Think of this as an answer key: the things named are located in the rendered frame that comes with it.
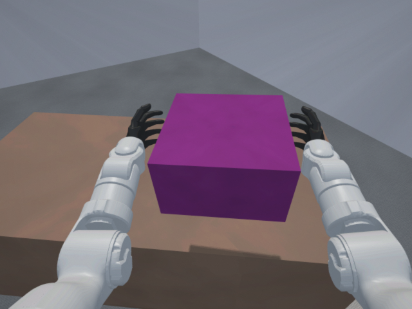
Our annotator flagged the robot left forearm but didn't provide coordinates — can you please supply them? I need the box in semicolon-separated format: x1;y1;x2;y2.
57;136;145;278

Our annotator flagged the right robot hand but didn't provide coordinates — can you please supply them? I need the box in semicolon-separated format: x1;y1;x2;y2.
289;106;325;150

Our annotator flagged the robot right forearm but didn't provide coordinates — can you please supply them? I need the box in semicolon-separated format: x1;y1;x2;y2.
301;139;412;282

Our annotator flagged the pedestal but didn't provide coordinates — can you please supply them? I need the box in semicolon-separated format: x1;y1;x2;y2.
0;112;355;309

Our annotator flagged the carton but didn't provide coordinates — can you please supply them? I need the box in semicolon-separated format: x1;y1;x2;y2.
147;93;301;222

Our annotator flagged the left robot upper arm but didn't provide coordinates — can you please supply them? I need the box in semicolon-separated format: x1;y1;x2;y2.
9;230;132;309

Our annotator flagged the left robot hand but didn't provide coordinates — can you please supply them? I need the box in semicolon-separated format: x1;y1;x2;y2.
126;104;164;149

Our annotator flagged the right robot upper arm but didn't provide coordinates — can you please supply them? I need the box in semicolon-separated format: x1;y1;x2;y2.
327;230;412;309

